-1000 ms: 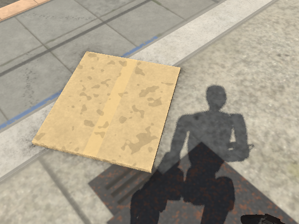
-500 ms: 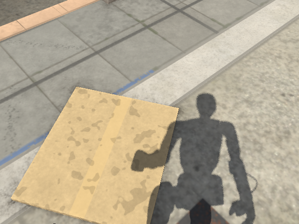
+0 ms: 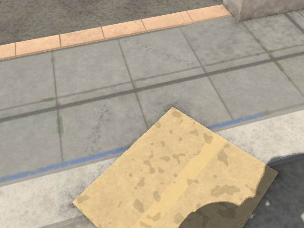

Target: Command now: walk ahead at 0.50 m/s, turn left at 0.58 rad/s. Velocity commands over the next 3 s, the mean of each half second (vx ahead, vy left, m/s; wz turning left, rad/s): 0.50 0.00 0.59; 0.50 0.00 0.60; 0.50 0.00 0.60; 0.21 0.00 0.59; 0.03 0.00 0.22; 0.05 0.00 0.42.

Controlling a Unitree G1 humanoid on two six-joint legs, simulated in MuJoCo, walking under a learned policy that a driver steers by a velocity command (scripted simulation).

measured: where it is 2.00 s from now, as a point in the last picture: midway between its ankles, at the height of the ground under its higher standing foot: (76, 150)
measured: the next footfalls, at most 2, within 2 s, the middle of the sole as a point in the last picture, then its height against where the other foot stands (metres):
left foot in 0.08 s outside the picture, level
right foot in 0.56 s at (177, 218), level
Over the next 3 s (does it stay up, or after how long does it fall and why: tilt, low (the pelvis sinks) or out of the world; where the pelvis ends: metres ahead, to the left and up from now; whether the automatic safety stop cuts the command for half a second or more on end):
stays up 0.82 0.46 0.00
